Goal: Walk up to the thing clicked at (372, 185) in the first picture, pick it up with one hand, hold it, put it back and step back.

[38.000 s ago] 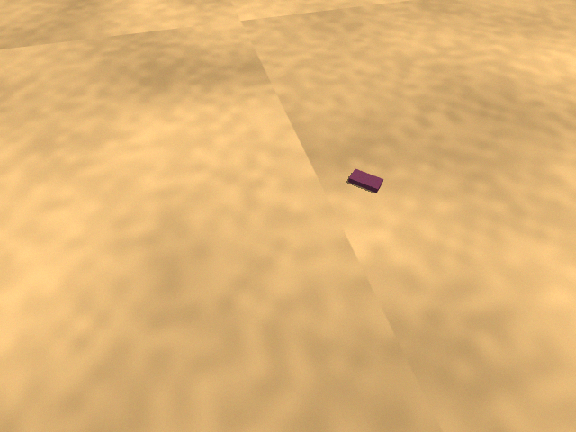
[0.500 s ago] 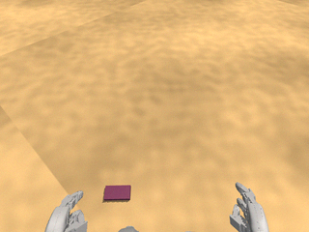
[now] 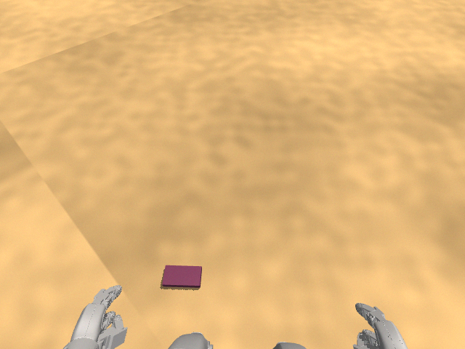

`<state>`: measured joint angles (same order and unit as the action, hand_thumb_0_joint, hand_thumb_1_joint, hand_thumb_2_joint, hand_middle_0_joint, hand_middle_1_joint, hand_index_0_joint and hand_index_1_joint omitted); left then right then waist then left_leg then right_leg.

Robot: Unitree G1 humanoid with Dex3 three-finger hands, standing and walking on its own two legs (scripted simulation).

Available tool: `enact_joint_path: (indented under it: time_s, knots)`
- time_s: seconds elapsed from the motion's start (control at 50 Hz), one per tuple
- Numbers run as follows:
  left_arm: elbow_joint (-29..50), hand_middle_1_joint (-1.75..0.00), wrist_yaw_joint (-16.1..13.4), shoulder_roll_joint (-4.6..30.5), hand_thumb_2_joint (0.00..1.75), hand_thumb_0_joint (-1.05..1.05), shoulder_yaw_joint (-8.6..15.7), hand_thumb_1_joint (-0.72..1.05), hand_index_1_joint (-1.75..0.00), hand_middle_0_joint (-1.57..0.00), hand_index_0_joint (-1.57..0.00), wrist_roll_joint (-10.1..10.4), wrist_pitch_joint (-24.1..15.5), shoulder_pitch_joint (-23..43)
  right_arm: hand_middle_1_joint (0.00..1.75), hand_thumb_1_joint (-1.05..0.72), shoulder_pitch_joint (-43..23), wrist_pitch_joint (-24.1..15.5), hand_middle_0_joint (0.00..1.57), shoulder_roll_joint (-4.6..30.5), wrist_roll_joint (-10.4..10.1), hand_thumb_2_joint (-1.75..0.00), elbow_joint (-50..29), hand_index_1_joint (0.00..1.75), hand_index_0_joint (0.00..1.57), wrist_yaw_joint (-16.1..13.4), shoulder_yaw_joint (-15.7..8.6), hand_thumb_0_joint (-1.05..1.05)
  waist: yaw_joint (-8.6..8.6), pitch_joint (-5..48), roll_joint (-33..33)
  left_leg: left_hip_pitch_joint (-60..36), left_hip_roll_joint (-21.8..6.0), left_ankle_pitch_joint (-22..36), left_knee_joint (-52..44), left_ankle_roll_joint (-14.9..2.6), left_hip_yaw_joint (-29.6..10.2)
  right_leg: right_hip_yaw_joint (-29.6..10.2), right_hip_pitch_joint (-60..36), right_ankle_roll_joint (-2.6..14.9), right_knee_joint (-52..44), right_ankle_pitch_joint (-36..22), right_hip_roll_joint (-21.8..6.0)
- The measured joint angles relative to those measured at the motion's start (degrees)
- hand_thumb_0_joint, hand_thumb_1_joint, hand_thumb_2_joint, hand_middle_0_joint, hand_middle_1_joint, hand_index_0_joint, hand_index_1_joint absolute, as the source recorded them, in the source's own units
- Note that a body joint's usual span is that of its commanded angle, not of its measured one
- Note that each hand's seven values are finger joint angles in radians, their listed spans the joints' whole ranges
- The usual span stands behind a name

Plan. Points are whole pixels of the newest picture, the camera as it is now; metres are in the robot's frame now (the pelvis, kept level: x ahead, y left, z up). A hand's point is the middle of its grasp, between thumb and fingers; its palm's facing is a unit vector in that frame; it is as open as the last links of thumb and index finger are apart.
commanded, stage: stand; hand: left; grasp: from above
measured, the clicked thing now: (182, 276) +0.46 +0.22 -0.72
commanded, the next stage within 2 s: none
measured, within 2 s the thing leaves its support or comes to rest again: neither
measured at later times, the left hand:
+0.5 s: hand out of the picture +0.05 +0.25 -0.12, palm faces +0.02 -0.95 -0.31, open 7.4 cm
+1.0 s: hand out of the picture +0.05 +0.25 -0.12, palm faces -0.01 -0.95 -0.32, open 7.4 cm
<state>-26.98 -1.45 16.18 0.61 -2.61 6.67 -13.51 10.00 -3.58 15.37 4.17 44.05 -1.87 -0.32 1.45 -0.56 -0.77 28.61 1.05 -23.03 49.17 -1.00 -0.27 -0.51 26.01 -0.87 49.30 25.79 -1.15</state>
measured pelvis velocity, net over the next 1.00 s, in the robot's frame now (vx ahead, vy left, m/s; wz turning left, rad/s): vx -0.01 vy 0.01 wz -0.02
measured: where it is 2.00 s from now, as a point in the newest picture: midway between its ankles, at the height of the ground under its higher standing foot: outside the picture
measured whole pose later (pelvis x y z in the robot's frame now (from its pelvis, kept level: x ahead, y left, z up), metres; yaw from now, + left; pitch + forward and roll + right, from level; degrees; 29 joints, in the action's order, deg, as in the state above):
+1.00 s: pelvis -0.01 +0.01 +0.05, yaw -1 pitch -4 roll +0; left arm -65.1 -1.0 17.0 1.4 -1.5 -0.2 -9.0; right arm 7.9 0.2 17.6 1.5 65.0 -0.6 -1.9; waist 0.2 -3.7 0.2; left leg 7.8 1.5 -8.9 20.6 -1.5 0.7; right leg -1.5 5.9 -1.9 21.1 11.3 -1.8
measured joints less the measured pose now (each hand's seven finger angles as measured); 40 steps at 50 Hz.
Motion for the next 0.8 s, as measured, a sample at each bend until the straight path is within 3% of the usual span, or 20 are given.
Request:
enact_joint_path:
  time_s: [0.14, 0.32, 0.5, 0.8]
  knots:
    - [-16.19, -0.30, -0.34, 0.74, 0.90, 0.01, 1.70, 0.91, -0.30, -0.20, -0.20, 0.11, -3.93, 0.80, 0.30, -0.90, 0.58, 2.01, 0.21, 1.01, -0.69, -0.90, 6.48, 0.30, 0.20, 1.22, -2.35, 0.01, -0.28, -1.64, -0.06, -7.29, 0.23, 3.04, -7.56, -0.52, 0.58, -0.55, -7.20, -0.71, -7.89, -3.48, -0.31]
    - [-28.50, -0.30, -0.22, -0.36, 0.90, 0.01, 1.75, 0.91, -0.30, -0.20, -0.20, 0.73, -5.40, 0.86, 0.30, -0.90, 1.23, 3.19, 0.20, 0.28, -1.36, -0.90, 13.30, 0.30, 0.20, 0.64, -2.04, 0.01, -0.18, -2.80, 0.34, -15.45, 0.79, 7.96, -18.39, -1.06, 1.03, -0.97, -15.35, -1.41, -19.10, -8.84, -0.96]
    - [-34.54, -0.30, -0.28, -0.73, 0.90, 0.01, 1.26, 0.91, -0.30, -0.20, -0.20, 0.78, -6.18, 2.08, 0.30, -0.90, -0.23, 3.36, 0.20, -0.31, -2.15, -0.90, 17.44, 0.30, 0.20, 0.57, -1.91, 0.01, -0.28, -3.55, 0.84, -20.08, 1.17, 11.49, -25.01, -1.16, 1.15, -1.07, -19.64, -1.70, -25.12, -12.08, -1.39]
    - [-37.41, -0.30, 0.08, 0.19, 0.90, 0.01, 0.96, 0.91, -0.30, -0.20, -0.20, 0.82, -6.79, 3.90, 0.30, -0.90, -1.78, 3.62, 0.20, 1.40, -2.50, -0.90, 20.14, 0.30, 0.20, 1.03, -1.99, 0.01, -0.85, -3.18, 0.84, -21.27, 0.82, 13.78, -28.22, -0.85, 1.15, -1.10, -20.62, -1.44, -28.05, -14.31, -1.06]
